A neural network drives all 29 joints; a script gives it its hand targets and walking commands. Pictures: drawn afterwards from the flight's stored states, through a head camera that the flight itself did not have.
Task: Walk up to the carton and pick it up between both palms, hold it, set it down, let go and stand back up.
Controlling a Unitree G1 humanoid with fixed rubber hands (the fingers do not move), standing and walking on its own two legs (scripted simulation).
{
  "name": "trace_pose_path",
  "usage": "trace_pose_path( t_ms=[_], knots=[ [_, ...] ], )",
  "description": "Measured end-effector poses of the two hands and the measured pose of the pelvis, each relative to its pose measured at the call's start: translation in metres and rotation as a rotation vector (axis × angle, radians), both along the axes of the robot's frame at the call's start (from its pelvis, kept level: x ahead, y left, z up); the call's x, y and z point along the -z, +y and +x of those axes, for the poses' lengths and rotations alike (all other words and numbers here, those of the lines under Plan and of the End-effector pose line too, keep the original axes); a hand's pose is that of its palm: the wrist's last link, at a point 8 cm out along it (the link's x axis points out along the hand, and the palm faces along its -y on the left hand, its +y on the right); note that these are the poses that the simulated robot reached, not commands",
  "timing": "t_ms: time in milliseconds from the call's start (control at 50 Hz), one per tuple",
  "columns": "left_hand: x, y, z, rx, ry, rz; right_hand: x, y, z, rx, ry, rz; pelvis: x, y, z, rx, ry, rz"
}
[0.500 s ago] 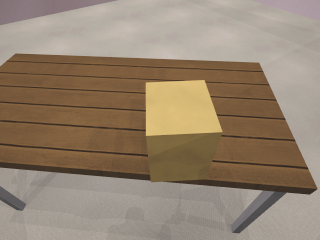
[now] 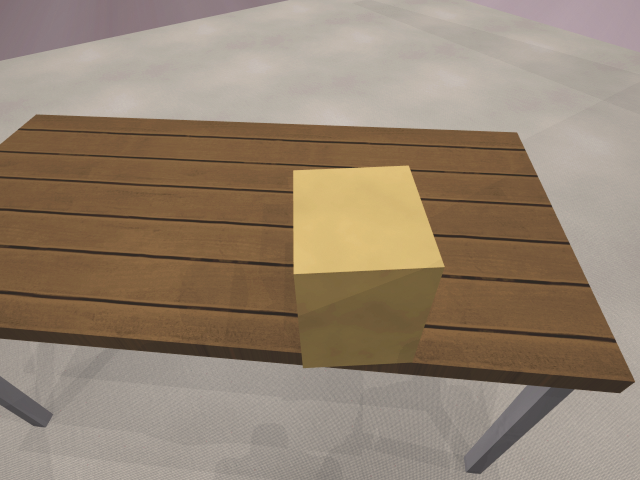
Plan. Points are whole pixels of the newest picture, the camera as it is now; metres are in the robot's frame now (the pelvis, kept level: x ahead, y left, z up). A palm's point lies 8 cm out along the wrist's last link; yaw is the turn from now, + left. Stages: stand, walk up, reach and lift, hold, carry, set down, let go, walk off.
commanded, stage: stand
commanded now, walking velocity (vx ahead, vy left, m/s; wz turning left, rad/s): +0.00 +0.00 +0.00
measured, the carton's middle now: (354, 269) +0.43 -0.03 +0.02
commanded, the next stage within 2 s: none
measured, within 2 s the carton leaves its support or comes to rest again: neither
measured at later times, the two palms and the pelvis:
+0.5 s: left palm out of the picture -0.03 +0.20 -0.15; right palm out of the picture -0.05 -0.19 -0.15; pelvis -0.01 +0.00 +0.00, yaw +0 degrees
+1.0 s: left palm out of the picture -0.04 +0.21 -0.15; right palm out of the picture -0.04 -0.19 -0.15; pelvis +0.00 +0.01 +0.00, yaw -1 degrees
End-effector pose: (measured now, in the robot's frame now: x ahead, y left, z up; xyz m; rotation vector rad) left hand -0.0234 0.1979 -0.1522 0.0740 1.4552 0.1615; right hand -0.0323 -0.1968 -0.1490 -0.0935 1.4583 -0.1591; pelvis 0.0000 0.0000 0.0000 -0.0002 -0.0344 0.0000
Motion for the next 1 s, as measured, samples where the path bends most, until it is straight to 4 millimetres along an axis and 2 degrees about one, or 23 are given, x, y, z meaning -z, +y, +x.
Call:
trace_pose_path(
  t_ms=[240, 480, 600, 800, 1000],
  knots=[
    [-0.001, -0.002, -0.019, -0.004, 0.05, -0.017, -0.003, 0.002, -0.015, 0.001, 0.043, 0.005, -0.001, 0.001, -0.004, 0.004, 0.008, 0.001],
    [-0.001, 0.003, -0.011, 0.01, 0.026, -0.012, -0.002, 0.008, -0.019, 0.01, 0.039, 0.015, -0.001, 0.003, -0.007, 0.008, 0.008, -0.002],
    [0.002, 0.003, -0.003, 0.008, -0.007, -0.025, -0.003, 0.01, -0.013, 0.003, 0.018, 0.02, -0.001, 0.004, -0.006, 0.004, 0.009, 0.0],
    [-0.002, 0.013, -0.011, 0.011, 0.019, 0.002, -0.004, 0.002, -0.007, -0.004, 0.004, -0.005, -0.001, 0.007, -0.008, 0.003, 0.017, 0.002],
    [-0.002, 0.01, -0.015, 0.01, 0.033, -0.007, -0.002, 0.01, -0.01, 0.0, 0.028, 0.013, -0.001, 0.007, -0.004, 0.011, 0.022, 0.003]
  ],
)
